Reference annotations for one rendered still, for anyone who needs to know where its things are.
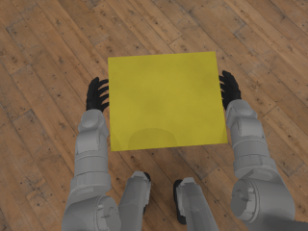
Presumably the robot left shin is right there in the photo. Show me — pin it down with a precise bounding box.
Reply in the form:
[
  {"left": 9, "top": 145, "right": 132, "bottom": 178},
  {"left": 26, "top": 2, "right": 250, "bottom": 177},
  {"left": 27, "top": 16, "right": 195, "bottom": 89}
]
[{"left": 126, "top": 170, "right": 147, "bottom": 185}]

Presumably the robot right hand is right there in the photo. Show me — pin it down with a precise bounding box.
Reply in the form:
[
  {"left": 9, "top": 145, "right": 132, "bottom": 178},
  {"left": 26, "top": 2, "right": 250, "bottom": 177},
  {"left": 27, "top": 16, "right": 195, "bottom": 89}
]
[{"left": 218, "top": 70, "right": 242, "bottom": 111}]

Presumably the carton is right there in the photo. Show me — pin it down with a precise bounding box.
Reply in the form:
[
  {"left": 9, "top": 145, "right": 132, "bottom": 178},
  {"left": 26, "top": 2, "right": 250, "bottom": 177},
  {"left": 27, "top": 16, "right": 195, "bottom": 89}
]
[{"left": 108, "top": 51, "right": 228, "bottom": 152}]

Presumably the robot left hand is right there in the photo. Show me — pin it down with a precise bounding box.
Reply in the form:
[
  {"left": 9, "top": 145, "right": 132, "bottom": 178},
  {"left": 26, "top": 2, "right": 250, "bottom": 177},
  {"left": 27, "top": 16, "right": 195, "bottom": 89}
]
[{"left": 86, "top": 77, "right": 110, "bottom": 113}]

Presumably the right robot thigh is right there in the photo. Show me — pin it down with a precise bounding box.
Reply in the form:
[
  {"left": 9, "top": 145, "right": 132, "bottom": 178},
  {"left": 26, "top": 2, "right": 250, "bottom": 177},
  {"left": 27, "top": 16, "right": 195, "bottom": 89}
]
[{"left": 176, "top": 182, "right": 219, "bottom": 231}]

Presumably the left robot upper arm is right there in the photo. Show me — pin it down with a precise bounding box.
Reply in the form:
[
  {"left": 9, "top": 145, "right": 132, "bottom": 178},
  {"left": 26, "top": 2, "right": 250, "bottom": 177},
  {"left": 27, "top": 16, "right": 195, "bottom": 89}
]
[{"left": 62, "top": 194, "right": 121, "bottom": 231}]

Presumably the right robot forearm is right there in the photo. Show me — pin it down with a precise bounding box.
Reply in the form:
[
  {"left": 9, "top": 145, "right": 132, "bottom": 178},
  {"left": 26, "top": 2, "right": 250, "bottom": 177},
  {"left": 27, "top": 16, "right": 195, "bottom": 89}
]
[{"left": 225, "top": 99, "right": 295, "bottom": 218}]

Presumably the left robot forearm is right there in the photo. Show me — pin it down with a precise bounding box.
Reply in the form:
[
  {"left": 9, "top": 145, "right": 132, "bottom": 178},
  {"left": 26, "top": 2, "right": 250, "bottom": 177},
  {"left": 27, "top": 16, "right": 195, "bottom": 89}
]
[{"left": 62, "top": 109, "right": 112, "bottom": 231}]

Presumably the right robot upper arm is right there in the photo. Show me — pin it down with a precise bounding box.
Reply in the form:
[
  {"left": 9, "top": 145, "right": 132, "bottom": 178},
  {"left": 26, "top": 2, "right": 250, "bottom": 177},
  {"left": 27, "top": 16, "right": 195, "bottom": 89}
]
[{"left": 230, "top": 177, "right": 308, "bottom": 231}]

